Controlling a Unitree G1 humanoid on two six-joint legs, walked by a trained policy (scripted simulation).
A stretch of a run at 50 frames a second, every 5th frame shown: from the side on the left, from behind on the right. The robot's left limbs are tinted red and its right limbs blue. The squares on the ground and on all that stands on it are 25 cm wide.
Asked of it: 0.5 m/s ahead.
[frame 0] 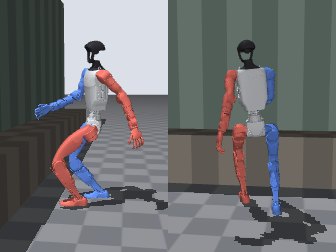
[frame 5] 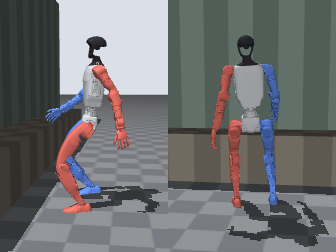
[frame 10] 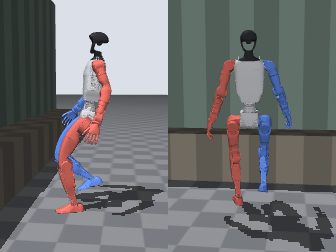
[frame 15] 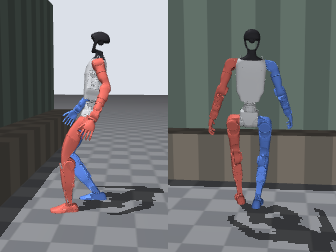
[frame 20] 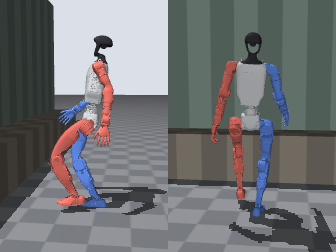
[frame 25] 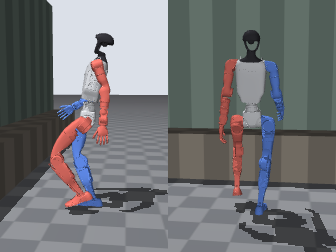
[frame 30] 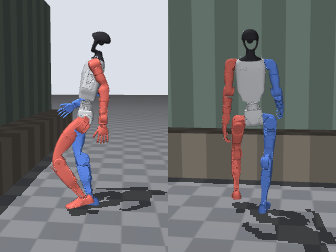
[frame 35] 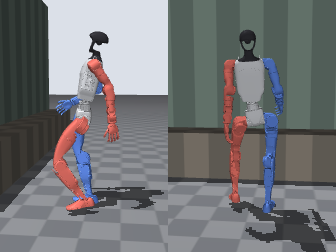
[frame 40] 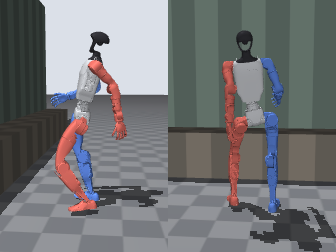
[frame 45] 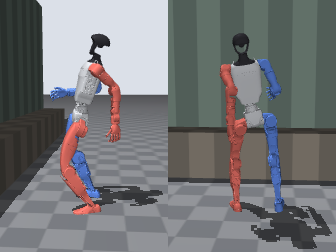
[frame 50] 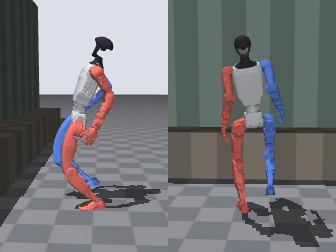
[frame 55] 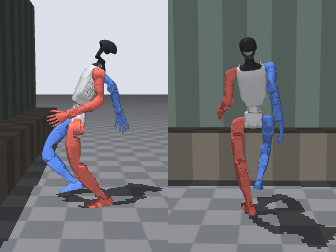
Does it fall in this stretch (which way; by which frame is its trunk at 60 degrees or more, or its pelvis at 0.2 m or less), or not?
no
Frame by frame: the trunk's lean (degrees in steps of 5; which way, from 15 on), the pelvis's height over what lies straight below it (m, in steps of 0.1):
0: 5, 0.7
5: 5, 0.7
10: 10, 0.7
15: 10, 0.8
20: 10, 0.7
25: 15 backward, 0.8
30: 15 backward, 0.8
35: 15 backward, 0.8
40: 15 backward, 0.8
45: 20 backward and to its left, 0.7
50: 25 backward, 0.7
55: 30 backward, 0.7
